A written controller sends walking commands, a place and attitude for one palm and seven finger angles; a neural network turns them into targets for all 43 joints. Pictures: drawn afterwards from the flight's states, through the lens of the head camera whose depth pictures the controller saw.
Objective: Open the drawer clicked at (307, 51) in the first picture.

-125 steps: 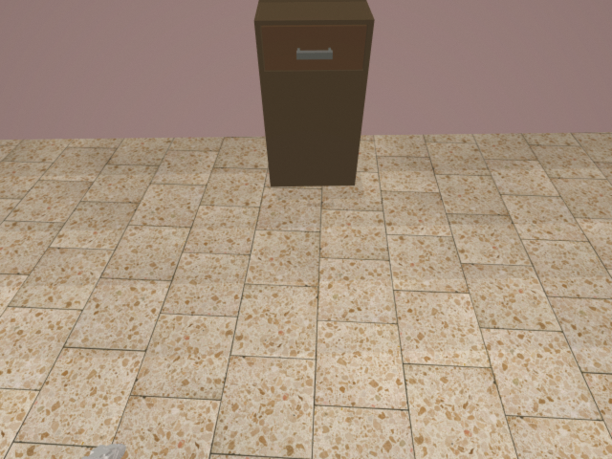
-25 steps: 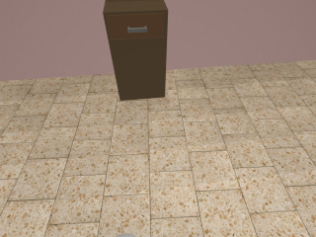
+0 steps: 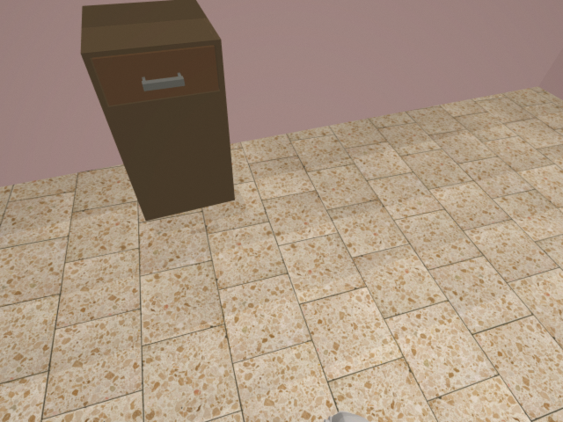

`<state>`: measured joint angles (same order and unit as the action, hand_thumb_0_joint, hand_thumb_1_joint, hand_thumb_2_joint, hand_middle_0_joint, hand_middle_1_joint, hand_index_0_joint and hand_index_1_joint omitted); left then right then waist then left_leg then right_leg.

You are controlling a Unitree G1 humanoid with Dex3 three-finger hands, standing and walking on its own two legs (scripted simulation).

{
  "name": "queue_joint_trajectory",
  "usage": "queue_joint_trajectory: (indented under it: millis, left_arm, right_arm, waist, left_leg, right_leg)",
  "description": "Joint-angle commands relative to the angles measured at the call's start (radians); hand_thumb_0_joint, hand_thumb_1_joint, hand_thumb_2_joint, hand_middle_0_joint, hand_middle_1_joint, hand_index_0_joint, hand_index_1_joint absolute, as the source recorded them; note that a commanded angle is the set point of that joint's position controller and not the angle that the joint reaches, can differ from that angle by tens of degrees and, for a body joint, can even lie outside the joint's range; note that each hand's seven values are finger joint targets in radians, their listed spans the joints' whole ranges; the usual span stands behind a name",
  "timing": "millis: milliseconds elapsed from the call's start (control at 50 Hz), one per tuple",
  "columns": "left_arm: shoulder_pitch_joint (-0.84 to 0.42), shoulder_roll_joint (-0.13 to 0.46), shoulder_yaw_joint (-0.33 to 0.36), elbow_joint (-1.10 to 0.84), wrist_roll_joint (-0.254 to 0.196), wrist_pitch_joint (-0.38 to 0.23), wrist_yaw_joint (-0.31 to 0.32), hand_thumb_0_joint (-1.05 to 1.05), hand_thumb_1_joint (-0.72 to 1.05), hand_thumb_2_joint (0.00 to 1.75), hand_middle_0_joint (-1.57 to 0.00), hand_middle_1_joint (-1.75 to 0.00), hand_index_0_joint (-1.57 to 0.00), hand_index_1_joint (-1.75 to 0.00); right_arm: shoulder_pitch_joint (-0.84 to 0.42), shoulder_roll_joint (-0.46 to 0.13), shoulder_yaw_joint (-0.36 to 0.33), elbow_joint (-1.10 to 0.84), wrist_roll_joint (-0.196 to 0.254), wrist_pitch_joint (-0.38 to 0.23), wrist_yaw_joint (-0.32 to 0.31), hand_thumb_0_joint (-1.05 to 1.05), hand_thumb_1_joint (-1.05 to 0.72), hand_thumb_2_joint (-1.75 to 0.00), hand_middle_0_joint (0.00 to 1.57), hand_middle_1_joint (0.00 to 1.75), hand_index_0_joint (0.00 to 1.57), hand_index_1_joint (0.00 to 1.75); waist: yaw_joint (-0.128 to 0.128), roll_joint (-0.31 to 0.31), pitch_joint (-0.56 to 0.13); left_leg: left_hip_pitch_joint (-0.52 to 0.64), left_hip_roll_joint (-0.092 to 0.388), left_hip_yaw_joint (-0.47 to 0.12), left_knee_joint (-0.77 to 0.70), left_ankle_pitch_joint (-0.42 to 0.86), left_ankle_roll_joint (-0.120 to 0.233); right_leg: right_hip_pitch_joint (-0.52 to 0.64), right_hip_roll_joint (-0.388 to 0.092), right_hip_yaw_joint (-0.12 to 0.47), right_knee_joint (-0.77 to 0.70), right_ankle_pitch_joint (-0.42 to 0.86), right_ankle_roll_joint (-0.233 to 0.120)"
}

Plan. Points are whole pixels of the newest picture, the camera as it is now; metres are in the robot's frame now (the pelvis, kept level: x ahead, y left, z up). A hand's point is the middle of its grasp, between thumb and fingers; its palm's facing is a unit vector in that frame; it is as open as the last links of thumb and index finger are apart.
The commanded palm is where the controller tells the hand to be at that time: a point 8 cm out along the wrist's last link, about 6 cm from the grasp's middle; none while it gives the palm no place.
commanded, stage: walk to a spot facing it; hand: left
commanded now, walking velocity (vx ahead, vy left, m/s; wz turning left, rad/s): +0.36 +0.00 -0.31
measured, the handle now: (162, 80) +1.12 +0.49 -0.09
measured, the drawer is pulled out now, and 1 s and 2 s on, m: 0.00 0.00 0.00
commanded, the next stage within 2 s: turn to face it in 0.82 s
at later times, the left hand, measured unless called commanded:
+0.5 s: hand (207, 372) +0.24 +0.15 -0.17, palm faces -0.06 -0.98 -0.20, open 7.2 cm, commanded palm none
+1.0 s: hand (242, 245) +0.52 +0.13 -0.16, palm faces -0.24 -0.95 -0.20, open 7.3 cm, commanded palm none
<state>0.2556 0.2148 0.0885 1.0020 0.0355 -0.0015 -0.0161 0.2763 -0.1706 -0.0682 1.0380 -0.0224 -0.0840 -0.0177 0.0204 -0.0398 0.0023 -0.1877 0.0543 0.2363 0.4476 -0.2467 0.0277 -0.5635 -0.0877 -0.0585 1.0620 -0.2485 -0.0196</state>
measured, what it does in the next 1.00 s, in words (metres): walks ahead, turning right: right foot, then left foot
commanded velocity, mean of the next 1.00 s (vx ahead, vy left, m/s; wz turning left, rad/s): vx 0.29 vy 0.00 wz -0.17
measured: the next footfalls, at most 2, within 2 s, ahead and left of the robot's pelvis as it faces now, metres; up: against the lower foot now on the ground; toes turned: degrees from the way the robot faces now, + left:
right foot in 0.20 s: +0.20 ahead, -0.14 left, +0.00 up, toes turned -12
left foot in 0.62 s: +0.41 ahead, +0.08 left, +0.00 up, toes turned +4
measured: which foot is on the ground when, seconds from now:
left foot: down 0.00-0.22, up 0.24-0.60, down 0.62-1.00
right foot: up 0.00-0.18, down 0.20-0.62, up 0.64-1.00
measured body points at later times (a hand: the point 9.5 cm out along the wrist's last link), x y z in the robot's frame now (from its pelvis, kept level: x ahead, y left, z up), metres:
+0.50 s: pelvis +0.20 -0.04 +0.00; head +0.21 -0.04 +0.45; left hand +0.24 +0.20 -0.15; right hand +0.21 -0.28 -0.15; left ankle +0.30 +0.09 -0.70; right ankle +0.17 -0.13 -0.74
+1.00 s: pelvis +0.40 -0.04 +0.00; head +0.42 -0.05 +0.45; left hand +0.53 +0.18 -0.15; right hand +0.29 -0.23 -0.16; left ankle +0.37 +0.08 -0.74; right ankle +0.48 -0.20 -0.70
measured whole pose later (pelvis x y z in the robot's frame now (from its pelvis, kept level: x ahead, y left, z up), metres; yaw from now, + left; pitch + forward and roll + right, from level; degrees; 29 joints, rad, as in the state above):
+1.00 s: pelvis +0.40 -0.04 +0.00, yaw -16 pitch -1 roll +0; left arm 0.19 0.19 0.08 1.02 0.03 0.01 -0.02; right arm 0.38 -0.12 -0.05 1.11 -0.02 -0.06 -0.01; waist -0.03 -0.01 0.06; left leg -0.04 0.10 0.33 0.40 -0.31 -0.02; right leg -0.53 -0.11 -0.11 0.75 -0.19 0.01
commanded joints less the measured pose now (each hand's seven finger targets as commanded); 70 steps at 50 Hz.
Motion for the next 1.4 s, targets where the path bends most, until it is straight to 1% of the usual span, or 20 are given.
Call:
queue_joint_trajectory:
  millis: [0, 120, 160, 200, 220, 320, 480, 560, 600, 620, 680, 840, 920, 1000, 1020, 1060, 1100, 1180, 1340, 1380]
  left_arm:
    - [-0.037, -0.022, -0.013, -0.073, 0.003, -0.001, -0.024, 0.00, 0.90, 0.90, -0.20, -0.30, -0.20, -0.30]
    - [-0.117, 0.004, -0.013, -0.094, 0.002, -0.020, -0.023, 0.00, 0.90, 0.90, -0.20, -0.30, -0.20, -0.30]
    - [0.083, 0.061, 0.000, -0.025, 0.004, -0.037, -0.015, 0.00, 0.90, 0.90, -0.20, -0.30, -0.20, -0.30]
    - [0.301, 0.249, 0.040, 0.035, -0.016, -0.050, 0.009, 0.00, 0.90, 0.90, -0.20, -0.30, -0.20, -0.30]
    - [0.262, 0.250, 0.038, 0.031, -0.021, -0.050, 0.016, 0.00, 0.90, 0.90, -0.20, -0.30, -0.20, -0.30]
    - [0.027, 0.089, -0.013, -0.009, -0.010, -0.065, 0.026, 0.00, 0.90, 0.90, -0.20, -0.30, -0.20, -0.30]
    - [0.096, 0.107, -0.009, 0.049, -0.007, -0.073, 0.021, 0.00, 0.90, 0.90, -0.20, -0.30, -0.20, -0.30]
    - [0.094, 0.095, -0.008, 0.055, -0.013, -0.061, 0.017, 0.00, 0.90, 0.90, -0.20, -0.30, -0.20, -0.30]
    - [0.106, 0.003, -0.023, 0.014, -0.024, -0.060, 0.003, 0.00, 0.90, 0.90, -0.20, -0.30, -0.20, -0.30]
    - [0.062, 0.034, -0.021, -0.001, -0.014, -0.058, 0.010, 0.00, 0.90, 0.90, -0.20, -0.30, -0.20, -0.30]
    - [0.018, 0.015, -0.017, 0.027, -0.005, -0.048, -0.009, 0.00, 0.90, 0.90, -0.20, -0.30, -0.20, -0.30]
    - [-0.017, -0.040, -0.011, -0.019, -0.003, 0.004, -0.016, 0.00, 0.90, 0.90, -0.20, -0.30, -0.20, -0.30]
    - [-0.113, -0.047, -0.015, -0.058, -0.004, -0.004, -0.012, 0.00, 0.90, 0.90, -0.20, -0.30, -0.20, -0.30]
    - [0.026, -0.022, -0.027, 0.007, -0.003, -0.030, 0.009, 0.00, 0.90, 0.90, -0.20, -0.30, -0.20, -0.30]
    - [0.107, 0.029, -0.020, 0.036, -0.001, -0.045, 0.016, 0.00, 0.90, 0.90, -0.20, -0.30, -0.20, -0.30]
    - [0.239, 0.194, 0.006, 0.067, -0.014, -0.057, 0.028, 0.00, 0.90, 0.90, -0.20, -0.30, -0.20, -0.30]
    - [0.100, 0.166, 0.001, 0.024, -0.016, -0.049, 0.043, 0.00, 0.90, 0.90, -0.20, -0.30, -0.20, -0.30]
    - [-0.085, 0.093, -0.011, -0.041, -0.007, -0.029, 0.060, 0.00, 0.90, 0.90, -0.20, -0.30, -0.20, -0.30]
    - [-0.113, 0.132, 0.014, -0.099, -0.006, 0.009, 0.056, 0.00, 0.90, 0.90, -0.20, -0.30, -0.20, -0.30]
    - [-0.101, 0.084, 0.007, -0.128, -0.021, 0.027, 0.044, 0.00, 0.90, 0.90, -0.20, -0.30, -0.20, -0.30]
  right_arm:
    - [0.084, -0.121, -0.012, -0.016, -0.009, -0.011, 0.003, 0.00, -0.90, -0.90, 0.20, 0.30, 0.20, 0.30]
    - [0.137, -0.154, -0.012, 0.015, -0.018, 0.011, 0.009, 0.00, -0.90, -0.90, 0.20, 0.30, 0.20, 0.30]
    - [0.127, -0.146, -0.005, 0.015, -0.007, 0.014, 0.012, 0.00, -0.90, -0.90, 0.20, 0.30, 0.20, 0.30]
    - [0.068, -0.073, 0.018, -0.057, 0.009, 0.007, 0.024, 0.00, -0.90, -0.90, 0.20, 0.30, 0.20, 0.30]
    - [0.012, -0.103, 0.007, -0.055, 0.010, 0.008, 0.021, 0.00, -0.90, -0.90, 0.20, 0.30, 0.20, 0.30]
    - [0.083, -0.051, 0.008, -0.003, -0.009, 0.049, 0.026, 0.00, -0.90, -0.90, 0.20, 0.30, 0.20, 0.30]
    - [-0.056, -0.032, 0.005, -0.067, 0.000, 0.031, 0.049, 0.00, -0.90, -0.90, 0.20, 0.30, 0.20, 0.30]
    - [0.085, -0.088, -0.005, -0.018, -0.004, 0.013, 0.035, 0.00, -0.90, -0.90, 0.20, 0.30, 0.20, 0.30]
    - [0.326, -0.273, -0.045, 0.035, -0.021, 0.008, 0.015, 0.00, -0.90, -0.90, 0.20, 0.30, 0.20, 0.30]
    - [0.306, -0.248, -0.033, 0.041, -0.015, 0.015, 0.005, 0.00, -0.90, -0.90, 0.20, 0.30, 0.20, 0.30]
    - [0.115, -0.114, 0.000, -0.004, -0.007, 0.002, 0.001, 0.00, -0.90, -0.90, 0.20, 0.30, 0.20, 0.30]
    - [0.117, -0.100, -0.005, 0.013, 0.001, -0.007, -0.006, 0.00, -0.90, -0.90, 0.20, 0.30, 0.20, 0.30]
    - [0.159, -0.089, -0.005, 0.036, -0.006, 0.007, -0.005, 0.00, -0.90, -0.90, 0.20, 0.30, 0.20, 0.30]
    - [0.144, -0.080, 0.005, 0.060, -0.001, 0.022, -0.003, 0.00, -0.90, -0.90, 0.20, 0.30, 0.20, 0.30]
    - [0.148, -0.057, 0.010, 0.065, 0.007, 0.021, 0.001, 0.00, -0.90, -0.90, 0.20, 0.30, 0.20, 0.30]
    - [0.204, -0.004, 0.020, 0.039, 0.021, 0.039, 0.004, 0.00, -0.90, -0.90, 0.20, 0.30, 0.20, 0.30]
    - [0.143, -0.003, 0.016, 0.017, 0.021, 0.069, -0.004, 0.00, -0.90, -0.90, 0.20, 0.30, 0.20, 0.30]
    - [0.124, -0.004, 0.005, 0.016, 0.012, 0.106, 0.015, 0.00, -0.90, -0.90, 0.20, 0.30, 0.20, 0.30]
    - [0.069, -0.048, -0.007, -0.083, 0.001, 0.113, 0.035, 0.00, -0.90, -0.90, 0.20, 0.30, 0.20, 0.30]
    - [0.118, -0.146, -0.030, -0.095, -0.005, 0.102, 0.036, 0.00, -0.90, -0.90, 0.20, 0.30, 0.20, 0.30]
  waist:
    - [-0.022, 0.116, 0.109]
    - [-0.038, 0.114, 0.090]
    - [0.062, 0.047, -0.027]
    - [0.123, -0.238, -0.148]
    - [0.125, -0.160, -0.136]
    - [-0.039, -0.063, 0.046]
    - [-0.010, -0.079, 0.086]
    - [-0.090, 0.034, 0.065]
    - [-0.157, 0.432, -0.050]
    - [-0.156, 0.366, -0.046]
    - [-0.066, 0.126, 0.107]
    - [-0.028, 0.143, 0.102]
    - [-0.059, 0.168, 0.126]
    - [0.011, 0.128, 0.031]
    - [0.047, 0.069, -0.032]
    - [0.062, -0.197, -0.188]
    - [0.041, -0.228, -0.134]
    - [-0.040, -0.088, -0.030]
    - [-0.049, -0.074, -0.013]
    - [-0.079, 0.232, -0.015]
  left_leg:
    - [-0.033, 0.285, -0.171, -0.308, -0.044, 0.118]
    - [0.063, 0.281, -0.096, -0.153, 0.139, 0.082]
    - [-0.009, 0.201, 0.008, 0.179, 0.336, 0.023]
    - [-0.487, 0.025, -0.016, 0.726, -0.322, -0.044]
    - [-0.521, 0.071, -0.137, 0.831, -0.290, -0.031]
    - [-0.366, 0.136, -0.165, 0.656, -0.056, -0.060]
    - [-0.272, 0.093, -0.124, 0.259, 0.015, -0.048]
    - [0.069, 0.039, -0.076, 0.072, 0.019, -0.033]
    - [0.326, 0.412, -0.604, -0.209, -0.198, 0.103]
    - [0.283, 0.443, -0.678, -0.267, -0.299, 0.127]
    - [0.021, 0.364, -0.422, -0.289, -0.193, 0.092]
    - [0.055, 0.294, -0.071, -0.278, 0.155, 0.090]
    - [0.071, 0.290, -0.030, -0.213, 0.307, 0.092]
    - [0.024, 0.227, -0.034, -0.002, 0.415, 0.049]
    - [-0.039, 0.184, -0.027, 0.123, 0.331, 0.015]
    - [-0.254, 0.021, -0.067, 0.557, -0.385, -0.045]
    - [-0.310, 0.060, -0.189, 0.736, -0.370, -0.054]
    - [-0.246, 0.083, -0.185, 0.673, -0.221, -0.070]
    - [-0.133, 0.041, -0.085, 0.246, -0.093, -0.063]
    - [-0.022, 0.136, -0.301, -0.043, 0.017, -0.011]
  right_leg:
    - [0.011, -0.047, 0.004, -0.232, 0.048, 0.015]
    - [0.176, 0.028, -0.087, -0.459, 0.011, -0.007]
    - [0.495, 0.060, -0.088, -0.566, 0.032, -0.054]
    - [0.838, -0.342, 0.539, -0.759, 0.065, -0.238]
    - [0.760, -0.348, 0.542, -0.785, 0.001, -0.254]
    - [0.334, -0.192, 0.176, -0.873, 0.009, -0.149]
    - [0.360, -0.176, 0.151, -0.856, -0.027, -0.143]
    - [0.250, -0.093, 0.078, -0.625, 0.046, -0.094]
    - [-0.034, 0.105, -0.079, -0.034, -0.290, -0.008]
    - [-0.094, 0.073, 0.035, 0.131, -0.301, -0.023]
    - [-0.085, -0.037, 0.063, 0.180, -0.090, -0.017]
    - [-0.055, -0.058, -0.016, -0.122, 0.057, 0.041]
    - [0.010, -0.027, -0.053, -0.315, 0.060, 0.031]
    - [0.334, 0.036, -0.117, -0.524, 0.166, 0.018]
    - [0.494, -0.010, -0.073, -0.571, 0.287, 0.014]
    - [0.706, -0.382, 0.234, -0.635, 0.749, -0.134]
    - [0.552, -0.400, 0.230, -0.707, 0.605, -0.171]
    - [0.292, -0.322, 0.009, -0.772, 0.250, -0.098]
    - [0.252, -0.298, -0.120, -0.639, -0.014, -0.046]
    - [0.111, -0.168, -0.183, -0.344, -0.164, 0.042]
